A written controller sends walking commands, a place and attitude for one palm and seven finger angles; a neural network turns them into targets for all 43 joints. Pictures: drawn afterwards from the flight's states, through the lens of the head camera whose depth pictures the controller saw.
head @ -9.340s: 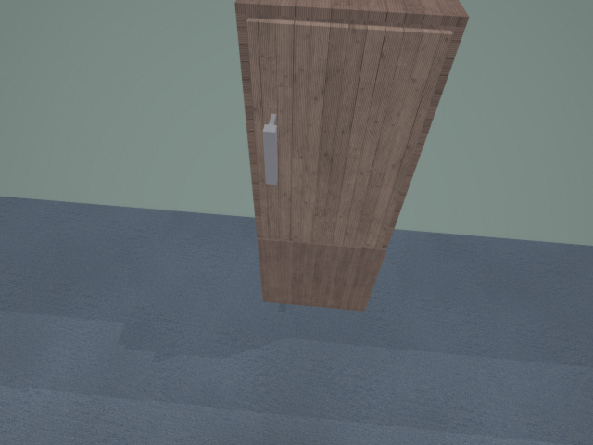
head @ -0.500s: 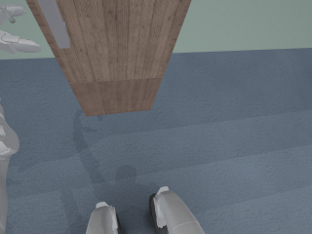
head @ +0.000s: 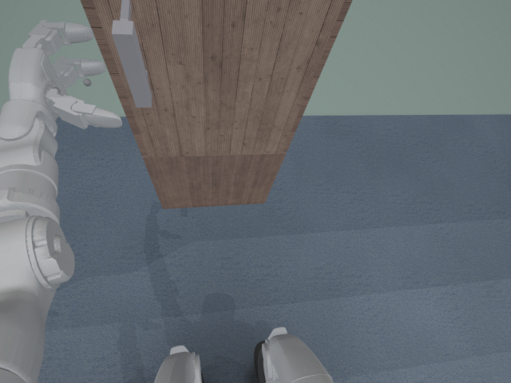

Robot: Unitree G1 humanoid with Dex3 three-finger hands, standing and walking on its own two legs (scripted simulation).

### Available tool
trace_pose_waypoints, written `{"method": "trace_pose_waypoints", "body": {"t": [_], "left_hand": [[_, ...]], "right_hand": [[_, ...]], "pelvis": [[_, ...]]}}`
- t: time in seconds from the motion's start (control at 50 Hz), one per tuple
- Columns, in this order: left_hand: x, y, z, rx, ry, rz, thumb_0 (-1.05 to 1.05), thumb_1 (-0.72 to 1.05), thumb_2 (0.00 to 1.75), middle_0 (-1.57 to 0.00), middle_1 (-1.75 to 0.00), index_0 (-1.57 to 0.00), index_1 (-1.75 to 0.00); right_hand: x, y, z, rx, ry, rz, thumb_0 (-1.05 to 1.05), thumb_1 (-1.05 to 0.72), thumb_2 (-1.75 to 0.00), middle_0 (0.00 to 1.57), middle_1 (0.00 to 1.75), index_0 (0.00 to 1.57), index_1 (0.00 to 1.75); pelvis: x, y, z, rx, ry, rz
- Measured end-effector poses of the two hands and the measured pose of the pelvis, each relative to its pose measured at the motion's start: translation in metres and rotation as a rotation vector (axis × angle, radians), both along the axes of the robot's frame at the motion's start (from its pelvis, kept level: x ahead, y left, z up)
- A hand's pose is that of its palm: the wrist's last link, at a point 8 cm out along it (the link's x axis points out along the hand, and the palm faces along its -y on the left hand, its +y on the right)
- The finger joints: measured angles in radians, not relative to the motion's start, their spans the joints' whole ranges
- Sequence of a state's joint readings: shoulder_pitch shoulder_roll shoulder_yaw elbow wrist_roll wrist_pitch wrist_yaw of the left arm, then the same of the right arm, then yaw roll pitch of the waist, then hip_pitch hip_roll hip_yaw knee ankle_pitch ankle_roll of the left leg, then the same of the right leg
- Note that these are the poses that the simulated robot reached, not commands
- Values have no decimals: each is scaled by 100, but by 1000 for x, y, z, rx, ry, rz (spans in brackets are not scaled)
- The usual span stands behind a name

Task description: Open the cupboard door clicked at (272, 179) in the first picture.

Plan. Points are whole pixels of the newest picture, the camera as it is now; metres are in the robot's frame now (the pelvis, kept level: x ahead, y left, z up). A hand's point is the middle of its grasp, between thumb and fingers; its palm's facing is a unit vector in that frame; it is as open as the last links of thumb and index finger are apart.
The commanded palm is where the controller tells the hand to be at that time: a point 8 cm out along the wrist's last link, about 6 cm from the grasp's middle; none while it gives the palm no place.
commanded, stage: move the hooked fingers beside the handle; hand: left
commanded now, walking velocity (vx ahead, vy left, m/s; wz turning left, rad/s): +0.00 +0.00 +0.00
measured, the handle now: (135, 58) +0.60 +0.12 +0.07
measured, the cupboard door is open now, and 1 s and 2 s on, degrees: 0 0 0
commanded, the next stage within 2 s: slide the fingers in behind the handle in 1.34 s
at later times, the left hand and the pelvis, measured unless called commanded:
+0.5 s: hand (81, 79) +0.54 +0.18 +0.08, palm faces -0.03 -1.00 -0.02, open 14.0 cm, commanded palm +0.53 +0.22 +0.07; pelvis -0.03 -0.02 -0.02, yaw +0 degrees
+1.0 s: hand (76, 74) +0.57 +0.20 +0.07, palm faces -0.03 -1.00 +0.00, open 14.0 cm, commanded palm +0.55 +0.22 +0.07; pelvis -0.02 +0.01 -0.02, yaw -1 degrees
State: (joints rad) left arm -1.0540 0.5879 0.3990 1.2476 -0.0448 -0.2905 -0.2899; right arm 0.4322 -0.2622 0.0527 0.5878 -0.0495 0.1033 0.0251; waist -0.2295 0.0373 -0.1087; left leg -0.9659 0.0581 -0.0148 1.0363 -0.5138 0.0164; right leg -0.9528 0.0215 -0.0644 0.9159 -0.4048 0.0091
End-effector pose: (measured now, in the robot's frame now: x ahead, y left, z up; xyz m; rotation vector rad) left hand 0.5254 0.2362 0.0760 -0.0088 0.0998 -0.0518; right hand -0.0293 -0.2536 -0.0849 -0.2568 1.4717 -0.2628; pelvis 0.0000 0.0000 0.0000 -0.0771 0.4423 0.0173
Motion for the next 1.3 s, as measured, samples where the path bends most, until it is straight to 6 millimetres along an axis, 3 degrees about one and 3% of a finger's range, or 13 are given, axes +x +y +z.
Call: {"method": "trace_pose_waypoints", "body": {"t": [0.18, 0.3, 0.44, 0.52, 0.64, 0.78, 0.9, 1.0, 1.1, 1.3], "left_hand": [[-9, -7, 8, 48, -84, 38, -1, -50, 30, -30, -120, -30, -120], [-12, -1, 6, 36, -11, 45, -1, -50, 30, -30, -120, -30, -120], [-8, 4, 13, 41, -63, 36, -1, -50, 30, -30, -120, -30, -120], [-2, 3, 7, 29, -38, 17, -1, -50, 30, -29, -120, -30, -120], [7, 4, -10, 21, -14, 23, -1, -50, 30, -30, -120, -30, -120], [18, 13, -6, 31, -59, 37, -1, -50, 30, -30, -120, -30, -120], [21, 18, -12, 26, 8, 21, -1, -50, 30, -29, -120, -30, -120], [22, 18, -9, 13, -35, 24, -1, -50, 30, -29, -120, -29, -120], [20, 13, -3, 15, -53, 10, -1, -50, 30, -29, -120, -29, -120], [9, 10, -11, 18, -38, 41, -1, -50, 30, -30, -120, -30, -120]], "right_hand": [[-3, -7, -9, 18, -29, -9, 0, -91, -90, 21, 30, 20, 29], [-18, -10, -12, 20, -16, -19, 0, -91, -90, 21, 30, 20, 29], [-39, -17, -11, -16, 16, -19, 1, -91, -90, 21, 30, 20, 29], [-51, -19, -10, -37, 40, -22, 1, -91, -90, 21, 30, 20, 29], [-64, -15, -10, -54, 66, -30, 1, -91, -90, 21, 30, 20, 29], [-71, 1, -11, -33, 104, -58, 1, -91, -90, 21, 30, 20, 29], [-66, 16, -9, -5, 116, -60, 1, -91, -90, 21, 30, 20, 29], [-57, 21, -6, 1, 109, -56, 0, -91, -90, 21, 30, 20, 29], [-43, 21, -4, 12, 95, -51, 0, -91, -90, 21, 30, 20, 29], [-16, 11, -3, 7, 31, -24, 0, -91, -90, 21, 30, 20, 29]], "pelvis": [[-9, -8, -4, 13, -14, -11], [-18, -14, -5, 16, -18, -9], [-28, -17, -12, 10, 3, -6], [-33, -16, -17, 5, 19, -3], [-36, -11, -23, -2, 51, -11], [-33, -5, -25, -9, 66, -17], [-26, 2, -21, -13, 67, -14], [-17, 5, -17, -15, 66, -14], [-9, 7, -12, -17, 52, -10], [-2, 5, -7, -9, 27, -11]]}}
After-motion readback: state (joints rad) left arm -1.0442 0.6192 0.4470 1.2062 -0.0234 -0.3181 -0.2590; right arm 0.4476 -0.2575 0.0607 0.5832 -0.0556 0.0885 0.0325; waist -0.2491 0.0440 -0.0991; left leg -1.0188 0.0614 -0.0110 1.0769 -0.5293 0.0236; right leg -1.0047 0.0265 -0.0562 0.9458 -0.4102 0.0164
